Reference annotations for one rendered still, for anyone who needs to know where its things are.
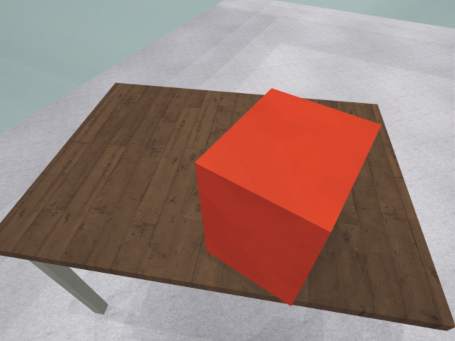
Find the carton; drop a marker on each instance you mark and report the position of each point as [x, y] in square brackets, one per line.
[272, 187]

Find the table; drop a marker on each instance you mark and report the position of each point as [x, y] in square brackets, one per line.
[121, 197]

